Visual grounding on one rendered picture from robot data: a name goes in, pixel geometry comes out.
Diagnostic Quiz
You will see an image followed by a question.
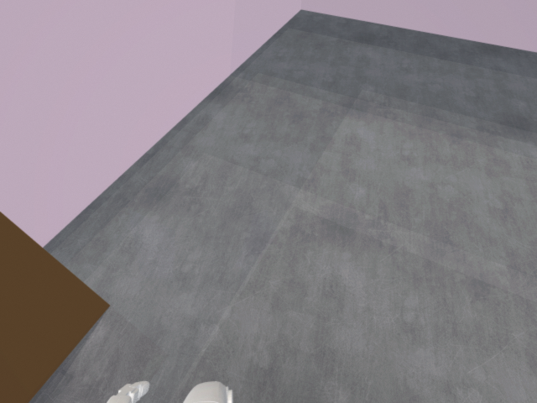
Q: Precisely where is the cabinet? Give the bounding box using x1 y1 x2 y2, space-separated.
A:
0 212 110 403

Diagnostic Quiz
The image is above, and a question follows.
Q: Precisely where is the robot left thigh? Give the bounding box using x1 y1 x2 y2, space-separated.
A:
183 381 233 403

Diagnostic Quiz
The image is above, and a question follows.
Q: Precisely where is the robot left hand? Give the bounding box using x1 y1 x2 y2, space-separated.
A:
107 381 149 403

